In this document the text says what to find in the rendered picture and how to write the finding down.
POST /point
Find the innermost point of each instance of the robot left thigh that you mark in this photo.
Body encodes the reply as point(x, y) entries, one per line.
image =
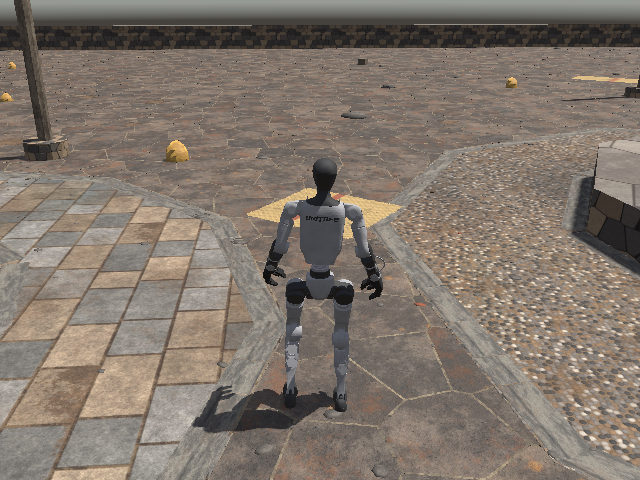
point(295, 295)

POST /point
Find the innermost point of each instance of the robot left hand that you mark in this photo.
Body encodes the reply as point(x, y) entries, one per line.
point(267, 275)

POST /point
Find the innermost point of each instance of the robot left upper arm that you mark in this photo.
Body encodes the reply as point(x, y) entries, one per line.
point(291, 210)

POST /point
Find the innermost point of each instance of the robot right upper arm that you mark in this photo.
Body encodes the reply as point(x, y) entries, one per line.
point(354, 213)

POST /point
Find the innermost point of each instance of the robot right forearm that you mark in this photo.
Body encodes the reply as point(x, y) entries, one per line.
point(371, 266)

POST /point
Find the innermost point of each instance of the robot right foot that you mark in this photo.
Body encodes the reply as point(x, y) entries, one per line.
point(340, 404)

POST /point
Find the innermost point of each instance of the robot left forearm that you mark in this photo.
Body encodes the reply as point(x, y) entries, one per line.
point(273, 258)

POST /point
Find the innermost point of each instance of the robot right hand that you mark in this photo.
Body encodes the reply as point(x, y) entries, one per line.
point(378, 285)

